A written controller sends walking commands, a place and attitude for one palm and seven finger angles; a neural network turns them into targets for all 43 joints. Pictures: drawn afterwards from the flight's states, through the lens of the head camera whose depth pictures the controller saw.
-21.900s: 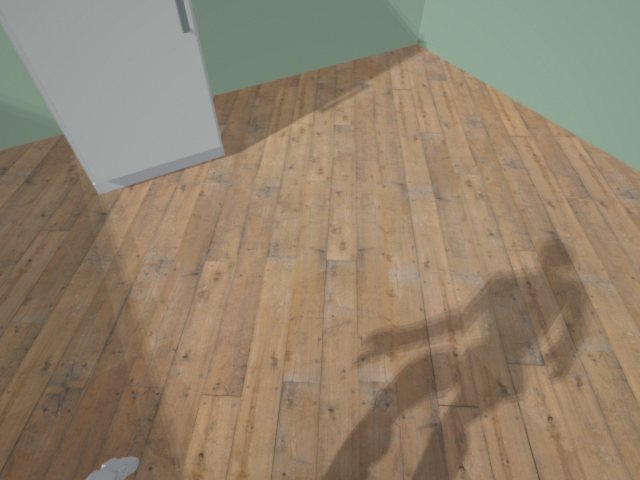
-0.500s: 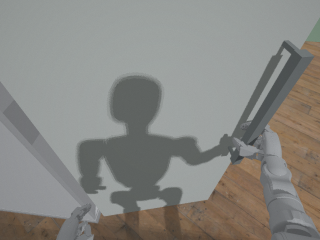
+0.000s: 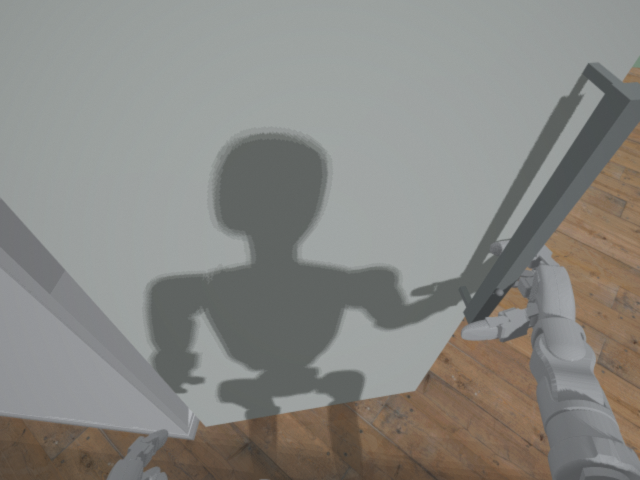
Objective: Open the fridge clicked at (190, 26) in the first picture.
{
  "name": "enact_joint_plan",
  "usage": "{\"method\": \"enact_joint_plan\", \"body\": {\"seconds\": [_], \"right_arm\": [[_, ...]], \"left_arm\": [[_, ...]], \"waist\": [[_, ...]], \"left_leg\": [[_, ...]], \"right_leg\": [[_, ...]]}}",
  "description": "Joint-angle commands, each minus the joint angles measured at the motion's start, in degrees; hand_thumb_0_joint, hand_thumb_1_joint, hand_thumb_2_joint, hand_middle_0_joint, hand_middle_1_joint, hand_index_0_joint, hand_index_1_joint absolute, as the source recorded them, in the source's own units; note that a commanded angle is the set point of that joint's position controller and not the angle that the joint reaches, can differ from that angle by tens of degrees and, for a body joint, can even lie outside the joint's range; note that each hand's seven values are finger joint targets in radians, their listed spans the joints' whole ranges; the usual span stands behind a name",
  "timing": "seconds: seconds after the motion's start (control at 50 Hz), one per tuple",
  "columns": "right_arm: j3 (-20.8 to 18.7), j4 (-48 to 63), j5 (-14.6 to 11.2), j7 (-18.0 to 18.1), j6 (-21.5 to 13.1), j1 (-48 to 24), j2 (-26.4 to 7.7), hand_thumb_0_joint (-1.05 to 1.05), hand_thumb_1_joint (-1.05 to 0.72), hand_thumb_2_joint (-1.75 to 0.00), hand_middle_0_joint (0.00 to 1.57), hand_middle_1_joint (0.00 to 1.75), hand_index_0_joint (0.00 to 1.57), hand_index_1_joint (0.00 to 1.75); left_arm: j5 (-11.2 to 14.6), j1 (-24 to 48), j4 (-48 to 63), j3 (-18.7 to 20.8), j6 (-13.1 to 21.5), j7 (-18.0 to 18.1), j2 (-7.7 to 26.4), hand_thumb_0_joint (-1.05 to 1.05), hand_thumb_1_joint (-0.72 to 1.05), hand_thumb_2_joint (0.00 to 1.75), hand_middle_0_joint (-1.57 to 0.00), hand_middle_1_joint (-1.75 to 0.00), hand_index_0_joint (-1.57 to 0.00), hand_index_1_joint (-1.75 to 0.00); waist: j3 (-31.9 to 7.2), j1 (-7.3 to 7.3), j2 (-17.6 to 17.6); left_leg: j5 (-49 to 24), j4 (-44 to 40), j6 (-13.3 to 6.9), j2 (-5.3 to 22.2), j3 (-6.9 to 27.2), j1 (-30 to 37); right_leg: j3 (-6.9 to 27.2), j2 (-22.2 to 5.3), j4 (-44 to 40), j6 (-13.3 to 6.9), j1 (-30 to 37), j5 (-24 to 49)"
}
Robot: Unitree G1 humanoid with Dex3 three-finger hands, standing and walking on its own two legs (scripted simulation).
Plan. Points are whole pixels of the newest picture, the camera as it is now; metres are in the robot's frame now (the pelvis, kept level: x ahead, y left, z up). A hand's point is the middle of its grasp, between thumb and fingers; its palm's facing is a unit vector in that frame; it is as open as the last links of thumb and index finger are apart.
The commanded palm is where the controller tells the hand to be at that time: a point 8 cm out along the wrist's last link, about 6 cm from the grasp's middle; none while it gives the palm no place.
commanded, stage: slip the hand off the handle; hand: right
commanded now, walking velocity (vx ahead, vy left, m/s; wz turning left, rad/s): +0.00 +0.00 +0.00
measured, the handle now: (518, 228) +0.41 -0.21 +0.11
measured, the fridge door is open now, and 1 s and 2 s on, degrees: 74 74 74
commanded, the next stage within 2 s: draw the hand back to the body in 1.28 s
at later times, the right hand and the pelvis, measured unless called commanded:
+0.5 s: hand (548, 290) +0.38 -0.28 +0.02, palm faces +0.17 +0.96 -0.22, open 14.6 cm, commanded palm +0.35 -0.32 +0.04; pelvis +0.00 -0.02 -0.01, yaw +0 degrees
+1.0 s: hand (577, 337) +0.32 -0.30 +0.02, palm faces +0.18 +0.96 -0.23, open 14.7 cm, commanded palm +0.28 -0.33 +0.04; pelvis +0.01 -0.02 -0.01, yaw -1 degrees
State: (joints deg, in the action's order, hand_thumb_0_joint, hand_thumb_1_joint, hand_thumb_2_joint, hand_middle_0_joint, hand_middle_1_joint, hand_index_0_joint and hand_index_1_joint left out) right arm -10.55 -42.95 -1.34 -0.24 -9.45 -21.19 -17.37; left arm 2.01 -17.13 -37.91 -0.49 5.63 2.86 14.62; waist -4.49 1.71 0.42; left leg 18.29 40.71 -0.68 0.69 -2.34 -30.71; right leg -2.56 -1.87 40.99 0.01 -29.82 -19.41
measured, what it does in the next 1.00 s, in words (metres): stands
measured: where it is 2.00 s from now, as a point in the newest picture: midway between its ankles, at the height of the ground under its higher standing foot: outside the picture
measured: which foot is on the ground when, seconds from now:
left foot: down 0.00-1.00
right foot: down 0.00-1.00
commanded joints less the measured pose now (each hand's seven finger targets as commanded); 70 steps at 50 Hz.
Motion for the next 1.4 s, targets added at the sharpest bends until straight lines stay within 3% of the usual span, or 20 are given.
{"method": "enact_joint_plan", "body": {"seconds": [0.0,0.08,0.14,0.2,0.28,0.36,0.42,0.56,0.6,0.66,0.78,0.88,0.92,0.94,0.98,1.0,1.08,1.18,1.26,1.38], "right_arm": [[-7.6,5.97,0.5,1.3,-2.88,-17.74,-17.12,0.0,0.55,-0.2,0.25,1.15,0.25,1.15],[-7.34,11.15,0.62,0.31,-4.93,-23.81,-17.68,0.0,0.55,-0.2,0.25,1.15,0.25,1.15],[-7.32,8.18,-0.24,-1.52,-5.3,-23.98,-18.2,0.0,0.55,-0.2,0.25,1.15,0.25,1.15],[-5.32,6.54,-0.53,-3.32,-4.84,-22.72,-15.92,0.0,0.55,-0.2,0.25,1.15,0.25,1.15],[-7.87,5.07,-0.8,-4.61,-4.22,-23.07,-19.08,0.0,0.55,-0.2,0.25,1.15,0.25,1.15],[-7.03,7.23,-0.67,-5.63,-4.79,-24.16,-19.31,0.0,0.55,-0.2,0.25,1.15,0.25,1.15],[-10.3,7.74,-0.76,-5.58,-5.16,-22.42,-22.84,0.0,0.55,-0.2,0.25,1.15,0.25,1.15],[-11.27,9.19,-1.28,-7.29,-4.35,-22.01,-24.44,0.0,0.55,-0.2,0.25,1.15,0.25,1.15],[-11.39,8.88,-1.98,-7.84,-3.84,-14.41,-22.87,0.0,0.55,-0.2,0.25,1.15,0.25,1.15],[-9.19,13.54,-3.26,-9.05,-3.16,-10.62,-20.11,0.0,0.55,-0.2,0.25,1.15,0.25,1.15],[-12.92,19.46,-4.23,-7.74,-2.0,-5.85,-23.23,0.0,0.55,-0.2,0.25,1.15,0.25,1.15],[-10.77,27.07,-4.25,-7.32,-3.39,-3.98,-21.06,0.0,0.55,-0.2,0.25,1.15,0.25,1.15],[-11.99,27.27,-4.94,-7.53,-3.04,0.63,-21.7,0.0,0.55,-0.2,0.25,1.15,0.25,1.15],[-10.49,27.87,-5.28,-7.94,-2.68,2.36,-19.88,0.0,0.55,-0.2,0.25,1.15,0.25,1.15],[-12.01,27.39,-5.33,-7.98,-1.75,3.58,-21.38,0.0,0.55,-0.2,0.25,1.15,0.25,1.15],[-10.45,27.52,-5.71,-8.43,-1.19,5.09,-19.13,0.0,0.55,-0.2,0.25,1.15,0.25,1.15],[-13.05,31.12,-6.3,-9.16,-0.43,9.22,-21.37,0.0,0.55,-0.2,0.25,1.15,0.25,1.15],[-12.74,35.6,-7.68,-10.35,-0.62,17.58,-19.27,0.0,0.55,-0.2,0.25,1.15,0.25,1.15],[-13.6,37.67,-8.54,-11.58,-0.27,20.45,-19.86,0.0,0.55,-0.2,0.25,1.15,0.25,1.15],[-13.54,39.6,-8.28,-12.14,-1.28,12.97,-21.6,0.0,0.55,-0.2,0.25,1.15,0.25,1.15]], "left_arm": [[-0.2,-0.27,6.56,2.87,1.6,0.94,8.88,0.0,0.9,0.9,-0.2,-0.3,-0.2,-0.3],[-0.3,0.44,7.11,3.13,1.21,1.12,8.58,0.0,0.9,0.9,-0.2,-0.3,-0.2,-0.3],[-0.08,-0.56,6.7,3.02,1.1,1.18,8.84,0.0,0.9,0.9,-0.2,-0.3,-0.2,-0.3],[0.13,-1.14,6.65,3.12,0.8,0.93,9.06,0.0,0.9,0.9,-0.2,-0.3,-0.2,-0.3],[0.34,-1.6,6.76,3.38,-0.01,0.98,9.75,0.0,0.9,0.9,-0.2,-0.3,-0.2,-0.3],[0.32,-1.96,7.36,3.38,-0.44,0.9,9.64,0.0,0.9,0.9,-0.2,-0.3,-0.2,-0.3],[0.01,-2.84,7.19,3.7,-0.97,0.86,10.16,0.0,0.9,0.9,-0.2,-0.3,-0.2,-0.3],[0.17,-2.69,7.65,3.65,-1.62,0.95,10.23,0.0,0.9,0.9,-0.2,-0.3,-0.2,-0.3],[0.15,-2.86,8.46,3.68,-1.68,0.71,10.05,0.0,0.9,0.9,-0.2,-0.3,-0.2,-0.3],[0.51,-2.12,9.67,3.88,-1.35,0.35,9.94,0.0,0.9,0.9,-0.2,-0.3,-0.2,-0.3],[0.55,0.13,10.7,3.4,-0.75,0.88,10.05,0.0,0.9,0.9,-0.2,-0.3,-0.2,-0.3],[0.21,1.27,10.53,3.2,0.91,1.52,9.29,0.0,0.9,0.9,-0.2,-0.3,-0.2,-0.3],[0.27,1.43,10.46,3.26,1.6,1.51,9.3,0.0,0.9,0.9,-0.2,-0.3,-0.2,-0.3],[0.3,2.04,10.94,3.04,1.93,1.54,9.06,0.0,0.9,0.9,-0.2,-0.3,-0.2,-0.3],[0.49,2.58,10.54,2.83,2.14,1.8,9.34,0.0,0.9,0.9,-0.2,-0.3,-0.2,-0.3],[0.56,2.71,10.94,2.74,2.39,1.72,8.99,0.0,0.9,0.9,-0.2,-0.3,-0.2,-0.3],[0.58,3.79,11.75,2.71,3.16,2.05,9.06,0.0,0.9,0.9,-0.2,-0.3,-0.2,-0.3],[0.56,4.34,12.59,2.74,4.69,1.99,8.6,0.0,0.9,0.9,-0.2,-0.3,-0.2,-0.3],[0.68,4.62,13.11,2.63,5.85,2.35,8.63,0.0,0.9,0.9,-0.2,-0.3,-0.2,-0.3],[0.51,4.63,11.27,2.43,7.53,3.86,8.94,0.0,0.9,0.9,-0.2,-0.3,-0.2,-0.3]], "waist": [[-13.51,-0.33,-4.36],[-17.81,0.18,2.59],[-17.42,0.67,0.35],[-17.11,1.09,1.4],[-15.99,0.66,1.37],[-17.66,0.85,3.7],[-19.71,0.43,2.74],[-18.58,0.57,5.75],[-19.47,-0.61,4.74],[-18.84,-0.56,4.93],[-14.02,-0.88,2.7],[-16.24,-0.48,7.23],[-16.67,-1.01,5.98],[-16.17,-1.08,5.97],[-13.32,-1.05,4.96],[-13.46,-1.0,4.24],[-13.12,-1.89,4.69],[-12.15,-1.82,3.97],[-11.05,-1.85,3.54],[-11.23,-0.55,5.53]], "left_leg": [[-11.34,-5.15,0.34,-0.15,1.68,8.14],[-10.53,-4.06,-0.22,-0.3,1.81,7.25],[-11.42,-3.54,-0.21,-0.68,1.34,6.55],[-12.26,-3.01,-0.39,-0.83,0.84,4.69],[-10.08,-2.96,-0.67,-0.88,0.74,3.75],[-10.64,-2.16,-0.76,-1.11,0.33,2.65],[-12.29,-1.55,-0.73,-1.31,0.13,3.29],[-10.59,-1.47,-0.72,-1.54,-0.12,1.61],[-11.38,-1.26,-0.81,-1.7,-0.36,2.62],[-11.27,-1.27,-0.67,-1.78,-0.74,2.01],[-7.26,-1.87,-0.67,-1.78,-0.75,2.54],[-7.27,-1.51,-0.83,-1.75,-0.79,1.83],[-8.25,-1.65,-0.71,-1.75,-0.88,2.69],[-8.13,-1.59,-0.57,-1.59,-0.99,2.96],[-7.45,-1.89,-0.72,-1.44,-1.01,2.99],[-8.08,-1.99,-0.56,-1.49,-1.07,3.17],[-8.19,-2.06,-0.69,-1.2,-0.91,4.47],[-10.18,-1.78,-0.45,-1.23,-1.19,4.09],[-7.89,-1.75,-0.18,-1.05,-1.18,3.44],[-5.74,-1.79,-0.31,-0.71,-0.29,1.57]], "right_leg": [[0.53,2.21,-4.02,-1.94,3.11,10.1],[0.78,2.14,-3.0,-1.93,6.39,10.55],[1.32,1.86,-2.58,-1.64,5.72,11.27],[1.71,1.71,-2.03,-1.64,6.6,12.94],[2.43,1.6,-1.85,-1.61,5.36,11.6],[2.9,1.47,-1.54,-1.31,6.93,13.75],[3.34,1.14,-1.01,-1.19,7.64,16.9],[3.61,0.88,-0.92,-0.92,7.61,16.34],[3.68,0.71,-0.83,-0.89,7.92,18.62],[4.05,0.27,-1.0,-0.67,8.77,20.23],[3.76,0.66,-2.08,-1.27,4.52,12.05],[4.81,0.27,-1.73,-0.78,9.09,14.79],[4.68,0.34,-1.66,-0.68,9.1,15.49],[4.5,0.51,-1.81,-0.71,8.52,14.84],[4.53,0.62,-2.04,-0.88,6.63,12.91],[4.11,0.86,-1.93,-1.08,6.78,12.96],[3.9,1.09,-1.79,-1.15,6.02,12.39],[3.75,1.16,-0.65,-1.29,6.15,14.65],[3.6,1.58,-0.41,-1.39,4.33,11.04],[3.85,1.71,1.04,-1.71,4.63,9.16]]}}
